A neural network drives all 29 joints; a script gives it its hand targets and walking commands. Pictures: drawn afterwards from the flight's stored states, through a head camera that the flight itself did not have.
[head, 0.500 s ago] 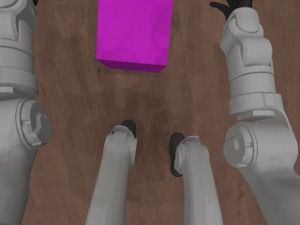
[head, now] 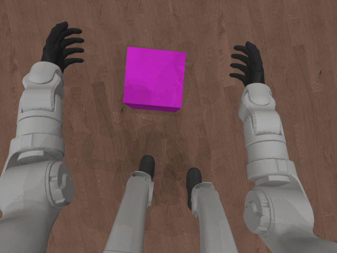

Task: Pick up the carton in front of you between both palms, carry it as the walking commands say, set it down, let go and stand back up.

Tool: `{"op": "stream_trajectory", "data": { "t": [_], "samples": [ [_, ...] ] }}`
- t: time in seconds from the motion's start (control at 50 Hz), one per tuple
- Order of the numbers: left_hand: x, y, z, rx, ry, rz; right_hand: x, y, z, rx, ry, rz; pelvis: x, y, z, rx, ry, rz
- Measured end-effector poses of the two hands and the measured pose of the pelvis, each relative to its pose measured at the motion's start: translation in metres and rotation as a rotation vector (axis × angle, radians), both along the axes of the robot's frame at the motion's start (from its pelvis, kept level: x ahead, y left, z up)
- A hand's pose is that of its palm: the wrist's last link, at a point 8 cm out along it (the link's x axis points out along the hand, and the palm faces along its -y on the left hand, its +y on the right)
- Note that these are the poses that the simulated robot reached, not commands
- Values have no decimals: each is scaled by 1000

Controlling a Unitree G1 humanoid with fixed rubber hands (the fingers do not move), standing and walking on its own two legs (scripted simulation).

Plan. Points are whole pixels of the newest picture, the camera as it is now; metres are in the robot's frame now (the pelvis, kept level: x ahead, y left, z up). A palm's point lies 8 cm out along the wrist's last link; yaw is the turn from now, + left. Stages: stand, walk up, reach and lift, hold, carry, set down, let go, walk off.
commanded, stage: let go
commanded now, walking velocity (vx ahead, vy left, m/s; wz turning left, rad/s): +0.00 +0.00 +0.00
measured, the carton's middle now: (155, 84) +0.53 +0.10 -0.55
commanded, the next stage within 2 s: stand in 1.16 s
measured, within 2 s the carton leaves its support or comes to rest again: neither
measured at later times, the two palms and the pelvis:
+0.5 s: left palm (39, 168) +0.28 +0.24 -0.01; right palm (329, 185) +0.30 -0.22 -0.01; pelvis +0.04 -0.02 +0.08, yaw +2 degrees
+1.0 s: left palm (39, 213) +0.23 +0.21 +0.03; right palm out of the picture +0.25 -0.26 +0.03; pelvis +0.08 -0.03 +0.10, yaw +2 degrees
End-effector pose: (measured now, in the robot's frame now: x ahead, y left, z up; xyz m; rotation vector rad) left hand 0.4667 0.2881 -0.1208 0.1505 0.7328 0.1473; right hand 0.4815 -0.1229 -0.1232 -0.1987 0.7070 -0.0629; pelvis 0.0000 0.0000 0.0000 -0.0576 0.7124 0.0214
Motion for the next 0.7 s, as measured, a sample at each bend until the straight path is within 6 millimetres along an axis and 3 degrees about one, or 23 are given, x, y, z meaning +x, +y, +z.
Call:
{"op": "stream_trajectory", "data": {
  "t": [0.22,0.52,0.7],
  "samples": [
    [-74,-14,50,-1,19,-15,-70,-32,47,-2,23,21,23,-1,37,24,-97,1],
    [-194,-55,111,-14,47,-32,-185,-100,115,7,65,17,43,-20,78,58,-428,6],
    [-240,-76,140,-15,56,-29,-227,-127,143,11,70,19,63,-30,94,78,-627,11]
  ]
}}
